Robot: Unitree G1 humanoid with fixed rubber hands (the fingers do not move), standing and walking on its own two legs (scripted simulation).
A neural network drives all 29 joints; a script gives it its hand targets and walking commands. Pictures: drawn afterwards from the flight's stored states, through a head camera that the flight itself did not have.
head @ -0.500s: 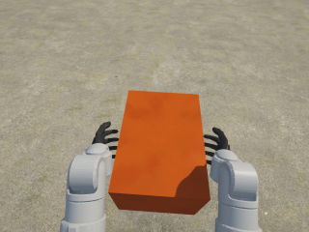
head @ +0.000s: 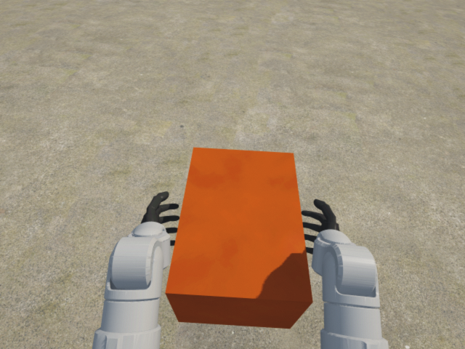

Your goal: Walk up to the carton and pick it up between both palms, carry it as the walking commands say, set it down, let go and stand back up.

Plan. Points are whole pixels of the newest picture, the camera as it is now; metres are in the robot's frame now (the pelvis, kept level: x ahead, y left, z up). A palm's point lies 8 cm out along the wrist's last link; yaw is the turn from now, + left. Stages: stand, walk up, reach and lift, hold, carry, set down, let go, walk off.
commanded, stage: carry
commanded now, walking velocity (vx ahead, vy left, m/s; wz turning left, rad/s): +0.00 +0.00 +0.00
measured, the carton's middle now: (239, 233) +0.34 +0.00 +0.00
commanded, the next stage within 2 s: none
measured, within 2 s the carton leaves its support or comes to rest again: neither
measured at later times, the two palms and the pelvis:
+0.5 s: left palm (142, 246) +0.28 +0.17 +0.03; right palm (310, 256) +0.28 -0.12 +0.03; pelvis +0.01 +0.02 +0.00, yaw +0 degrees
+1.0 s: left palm (148, 237) +0.30 +0.16 +0.02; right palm (310, 245) +0.30 -0.13 +0.03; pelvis +0.03 +0.02 +0.00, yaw +0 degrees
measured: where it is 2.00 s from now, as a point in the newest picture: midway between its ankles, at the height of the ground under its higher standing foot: outside the picture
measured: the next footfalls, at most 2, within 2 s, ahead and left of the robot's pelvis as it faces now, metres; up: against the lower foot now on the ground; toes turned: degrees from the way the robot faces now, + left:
none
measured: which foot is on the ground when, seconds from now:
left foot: down 0.00-1.00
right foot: down 0.00-1.00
